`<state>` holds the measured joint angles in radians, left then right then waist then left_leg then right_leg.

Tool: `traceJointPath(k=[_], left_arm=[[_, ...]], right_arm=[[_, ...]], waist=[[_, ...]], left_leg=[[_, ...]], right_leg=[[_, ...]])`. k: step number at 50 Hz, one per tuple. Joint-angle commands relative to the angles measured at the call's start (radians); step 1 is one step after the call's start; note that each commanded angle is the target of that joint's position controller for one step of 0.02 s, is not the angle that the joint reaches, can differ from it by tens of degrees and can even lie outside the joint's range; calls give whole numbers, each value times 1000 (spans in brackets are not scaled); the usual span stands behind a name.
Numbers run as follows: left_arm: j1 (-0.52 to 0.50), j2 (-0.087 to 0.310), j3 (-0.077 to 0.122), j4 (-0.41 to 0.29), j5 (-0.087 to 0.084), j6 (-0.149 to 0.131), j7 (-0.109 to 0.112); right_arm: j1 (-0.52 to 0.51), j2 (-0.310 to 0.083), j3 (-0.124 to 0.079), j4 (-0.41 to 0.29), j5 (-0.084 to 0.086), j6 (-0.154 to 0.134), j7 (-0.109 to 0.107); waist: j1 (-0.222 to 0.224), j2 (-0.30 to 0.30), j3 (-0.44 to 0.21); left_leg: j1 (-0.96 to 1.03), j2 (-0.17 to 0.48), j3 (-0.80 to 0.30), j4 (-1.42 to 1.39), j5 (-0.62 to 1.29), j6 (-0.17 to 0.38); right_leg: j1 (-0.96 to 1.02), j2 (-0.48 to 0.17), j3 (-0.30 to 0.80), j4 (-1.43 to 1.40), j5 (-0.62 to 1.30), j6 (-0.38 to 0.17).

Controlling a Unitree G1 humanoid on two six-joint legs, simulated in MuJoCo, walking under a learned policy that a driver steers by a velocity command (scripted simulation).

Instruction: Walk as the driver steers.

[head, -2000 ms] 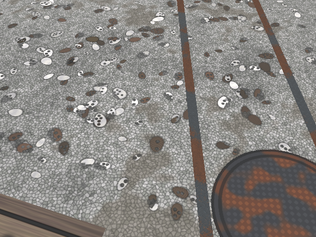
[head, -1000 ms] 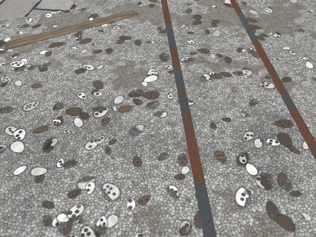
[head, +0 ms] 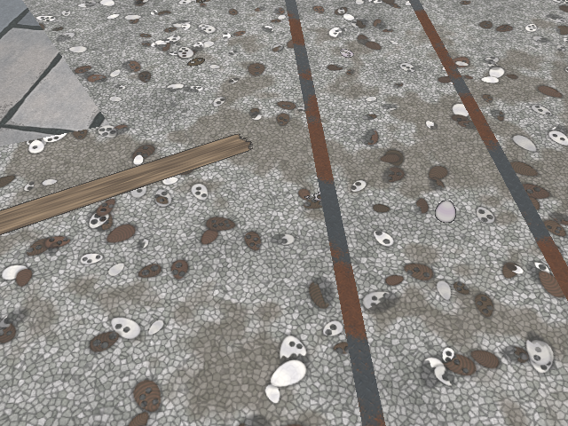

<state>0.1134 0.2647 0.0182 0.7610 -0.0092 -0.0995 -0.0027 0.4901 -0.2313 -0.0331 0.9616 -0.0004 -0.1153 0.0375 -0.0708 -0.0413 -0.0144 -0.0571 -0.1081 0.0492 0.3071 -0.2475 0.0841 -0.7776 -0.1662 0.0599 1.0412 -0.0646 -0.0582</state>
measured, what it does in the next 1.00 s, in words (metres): walks ahead, turning right: right foot, then left foot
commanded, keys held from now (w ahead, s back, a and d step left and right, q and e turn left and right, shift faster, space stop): w+e+shift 0.04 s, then e+shift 0.22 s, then shift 0.74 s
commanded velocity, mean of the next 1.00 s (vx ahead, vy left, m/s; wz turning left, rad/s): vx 0.27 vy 0.00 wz -0.25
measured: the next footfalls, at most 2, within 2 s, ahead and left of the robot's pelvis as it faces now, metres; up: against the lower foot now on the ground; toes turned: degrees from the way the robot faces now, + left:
right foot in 0.22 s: +0.45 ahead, -0.11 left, +0.00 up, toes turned -8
left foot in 0.70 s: +0.54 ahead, +0.10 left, +0.00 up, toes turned -17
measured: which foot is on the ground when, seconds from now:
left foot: down 0.00-0.22, up 0.24-0.68, down 0.70-1.00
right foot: up 0.00-0.20, down 0.22-1.00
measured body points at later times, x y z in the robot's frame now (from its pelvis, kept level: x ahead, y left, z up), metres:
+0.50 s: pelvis +0.34 -0.04 -0.01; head +0.39 -0.06 +0.44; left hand +0.52 +0.20 -0.11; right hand +0.47 -0.34 -0.10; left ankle +0.47 +0.13 -0.66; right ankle +0.41 -0.10 -0.74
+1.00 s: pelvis +0.45 +0.00 -0.01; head +0.46 +0.00 +0.44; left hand +0.63 +0.21 -0.13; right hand +0.52 -0.28 -0.11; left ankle +0.50 +0.11 -0.74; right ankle +0.42 -0.11 -0.74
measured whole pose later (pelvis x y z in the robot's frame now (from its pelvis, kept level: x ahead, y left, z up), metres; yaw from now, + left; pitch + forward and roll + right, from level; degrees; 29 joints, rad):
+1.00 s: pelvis +0.45 +0.00 -0.01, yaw -15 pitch +0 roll +0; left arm 0.23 0.22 0.03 0.76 0.02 0.01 0.00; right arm 0.20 -0.22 -0.04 0.71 -0.01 -0.02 -0.03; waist 0.00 0.00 0.00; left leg -0.31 -0.01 -0.04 0.58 -0.27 -0.01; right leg -0.27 0.08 0.11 0.58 -0.31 -0.02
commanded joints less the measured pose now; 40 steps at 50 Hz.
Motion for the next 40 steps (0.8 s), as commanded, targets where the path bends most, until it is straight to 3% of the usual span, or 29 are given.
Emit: traceJointPath(k=[1,3,4,5,7,8,9,10,11,12,13,14,15,16,18,20,22,24,27,30,33,35,36,37,38,39,40], left_arm=[[-77,26,-1,-65,3,-15,-10],[-156,12,-7,-84,-7,-27,-30],[-177,6,-7,-92,-10,-30,-41],[-203,1,-9,-108,-13,-37,-57],[-189,42,10,-124,-9,-45,-82],[-138,73,26,-118,-8,-44,-89],[15,122,49,-85,-10,-38,-91],[231,165,71,-31,-7,-25,-84],[362,208,81,-3,2,-9,-63],[300,280,83,-51,46,-7,-58],[268,264,92,-75,60,2,-48],[184,216,88,-129,47,16,-35],[105,167,70,-131,18,23,-33],[64,125,53,-144,9,23,-29],[50,127,53,-138,25,25,-30],[81,136,55,-116,27,15,-27],[98,150,56,-102,30,23,-14],[97,143,52,-99,22,44,-2],[85,126,45,-100,14,72,11],[87,113,40,-96,24,84,16],[99,98,33,-83,27,86,6],[111,74,22,-71,14,84,3],[151,55,16,-69,27,74,3],[253,58,22,-54,36,63,-3],[231,54,19,-54,32,62,-4],[163,69,23,-66,33,70,-4],[114,66,26,-73,32,82,-1]], right_arm=[[-87,-119,-12,-85,6,-30,-21],[-30,-130,-8,-64,9,-30,-32],[-3,-135,-5,-53,3,-23,-40],[21,-151,-7,-41,-1,-12,-47],[21,-178,-10,-43,-15,13,-61],[6,-201,-17,-56,-22,26,-71],[-38,-225,-25,-76,-33,41,-81],[-119,-245,-32,-103,-39,53,-86],[-146,-207,-23,-137,-42,48,-82],[31,-8,23,-176,-56,24,-57],[72,-103,24,-189,-10,-11,-31],[-54,-193,2,-225,15,-16,-33],[-143,-188,-1,-255,3,-8,-42],[-168,-193,-8,-257,-6,13,-56],[-141,-189,-19,-270,-10,56,-68],[-138,-143,-13,-281,-18,67,-86],[-152,-128,-13,-290,-19,73,-98],[-181,-128,-17,-296,-16,83,-104],[-261,-121,-19,-318,-11,98,-103],[-327,-115,-19,-334,-5,99,-94],[-332,-119,-24,-334,-3,83,-83],[-287,-107,-24,-318,-14,65,-73],[-268,-155,-32,-318,-28,58,-74],[-285,-217,-49,-323,-30,65,-78],[-279,-151,-40,-307,-27,74,-78],[-295,-107,-30,-309,-20,76,-72],[-312,-108,-31,-313,-17,78,-69]], waist=[[39,51,144],[2,33,169],[-6,31,169],[-14,57,178],[8,99,115],[41,128,51],[122,165,-30],[238,190,-121],[279,85,-200],[105,-336,-311],[149,-162,-583],[158,-26,-509],[105,127,-307],[69,170,-214],[19,113,-101],[17,66,-97],[21,36,-146],[29,16,-180],[57,-20,-158],[93,-64,-109],[104,-91,-90],[70,-70,-83],[89,-12,-107],[160,152,-132],[139,236,-152],[117,208,-117],[104,173,-85]], left_leg=[[-216,216,-112,-233,207,116],[-168,218,-41,-253,291,78],[-111,219,-3,-236,400,54],[-62,239,22,-199,514,35],[86,254,55,-78,812,-17],[157,256,63,21,987,-45],[175,257,68,204,1115,-67],[105,258,71,459,1151,-83],[-58,176,85,810,780,-114],[-565,-42,-21,1331,-392,-207],[-636,-16,-248,1465,-325,-172],[-610,61,-255,1374,-245,-126],[-613,99,-206,1250,-214,-111],[-589,134,-184,1186,-207,-115],[-484,170,-162,1058,-196,-125],[-448,169,-130,956,-165,-145],[-467,162,-125,876,-90,-163],[-488,166,-130,804,1,-173],[-488,173,-134,659,91,-175],[-445,174,-136,499,96,-168],[-358,150,-117,340,31,-144],[-211,149,-110,109,221,-103],[-111,237,-188,117,447,-69],[-14,328,-260,171,608,5],[-60,347,-292,149,471,58],[-126,316,-288,127,339,48],[-158,270,-248,131,244,12]], right_leg=[[69,16,-65,-228,265,17],[137,60,-105,-386,394,0],[150,94,-120,-437,424,-6],[161,119,-127,-487,430,-12],[210,196,-166,-523,398,-31],[264,248,-195,-515,336,-40],[389,281,-196,-493,268,-52],[597,267,-153,-496,271,-75],[818,158,-7,-537,429,-104],[1235,-122,462,-406,902,-339],[1327,-207,725,-560,647,-428],[1187,-153,614,-586,481,-364],[937,-92,498,-642,425,-312],[759,-71,439,-674,429,-293],[487,-10,331,-716,478,-273],[390,24,243,-709,645,-272],[417,31,199,-689,717,-262],[462,42,180,-676,637,-227],[479,64,177,-684,364,-175],[480,50,213,-697,129,-173],[506,25,257,-649,126,-178],[489,60,249,-595,125,-122],[455,105,223,-548,38,-71],[370,202,133,-492,-201,-23],[398,213,62,-486,-280,16],[437,199,58,-509,-247,33],[446,198,57,-525,-196,35]])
